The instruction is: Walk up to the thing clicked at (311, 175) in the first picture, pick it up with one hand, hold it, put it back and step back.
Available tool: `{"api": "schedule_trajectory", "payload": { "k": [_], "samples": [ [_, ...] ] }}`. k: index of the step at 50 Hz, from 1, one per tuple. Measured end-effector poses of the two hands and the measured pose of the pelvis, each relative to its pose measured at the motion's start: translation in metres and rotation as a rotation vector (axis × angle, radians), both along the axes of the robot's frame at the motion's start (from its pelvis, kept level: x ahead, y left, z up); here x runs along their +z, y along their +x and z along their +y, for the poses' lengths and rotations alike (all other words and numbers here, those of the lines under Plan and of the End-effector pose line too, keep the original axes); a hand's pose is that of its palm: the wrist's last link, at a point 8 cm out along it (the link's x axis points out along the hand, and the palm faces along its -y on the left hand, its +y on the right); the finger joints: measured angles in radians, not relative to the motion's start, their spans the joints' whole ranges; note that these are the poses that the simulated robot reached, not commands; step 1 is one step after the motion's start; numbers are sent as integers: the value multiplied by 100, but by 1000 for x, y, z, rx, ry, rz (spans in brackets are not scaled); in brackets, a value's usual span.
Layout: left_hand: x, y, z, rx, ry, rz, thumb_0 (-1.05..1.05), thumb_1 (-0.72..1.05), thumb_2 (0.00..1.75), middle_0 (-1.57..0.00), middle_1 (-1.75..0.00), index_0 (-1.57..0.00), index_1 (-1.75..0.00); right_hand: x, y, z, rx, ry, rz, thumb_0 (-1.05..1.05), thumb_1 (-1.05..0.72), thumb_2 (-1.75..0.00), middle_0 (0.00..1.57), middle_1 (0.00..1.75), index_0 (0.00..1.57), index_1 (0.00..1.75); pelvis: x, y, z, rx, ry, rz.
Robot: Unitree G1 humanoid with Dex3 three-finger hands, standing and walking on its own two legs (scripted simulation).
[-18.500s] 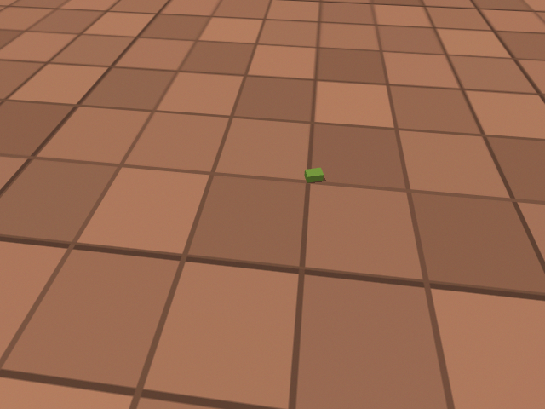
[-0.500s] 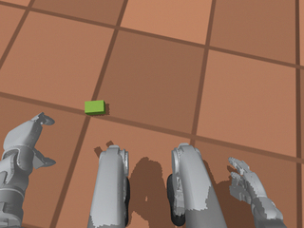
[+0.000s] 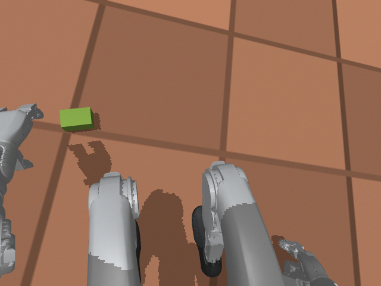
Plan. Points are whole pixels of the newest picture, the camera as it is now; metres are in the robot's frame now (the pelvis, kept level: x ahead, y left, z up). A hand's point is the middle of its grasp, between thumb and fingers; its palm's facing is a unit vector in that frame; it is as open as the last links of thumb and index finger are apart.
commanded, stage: rise first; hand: left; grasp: from above
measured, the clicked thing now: (77, 119) +0.53 +0.27 -0.35
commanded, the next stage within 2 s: none
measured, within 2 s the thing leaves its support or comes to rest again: neither
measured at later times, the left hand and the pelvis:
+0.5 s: hand (36, 133) +0.44 +0.32 -0.20, palm faces -0.44 -0.06 -0.89, open 11.8 cm; pelvis +0.01 +0.00 -0.03, yaw -2 degrees
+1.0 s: hand (42, 131) +0.45 +0.32 -0.22, palm faces -0.45 -0.07 -0.89, open 12.2 cm; pelvis +0.01 +0.00 -0.04, yaw -3 degrees
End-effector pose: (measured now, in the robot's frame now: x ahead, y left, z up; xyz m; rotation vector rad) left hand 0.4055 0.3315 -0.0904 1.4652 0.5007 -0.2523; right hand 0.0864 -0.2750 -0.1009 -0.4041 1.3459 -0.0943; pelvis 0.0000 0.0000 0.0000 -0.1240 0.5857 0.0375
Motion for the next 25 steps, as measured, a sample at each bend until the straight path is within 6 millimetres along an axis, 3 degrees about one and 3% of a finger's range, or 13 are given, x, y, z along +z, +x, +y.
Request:
{"api": "schedule_trajectory", "payload": {
  "k": [25],
  "samples": [
    [-56,41,-9,-31,37,-18,0,-14,68,-43,-65,-43,-65,-34,1,1,41,4,88,0,-91,-90,20,30,20,30,-34,14,-2,-25,-8,22]
  ]
}}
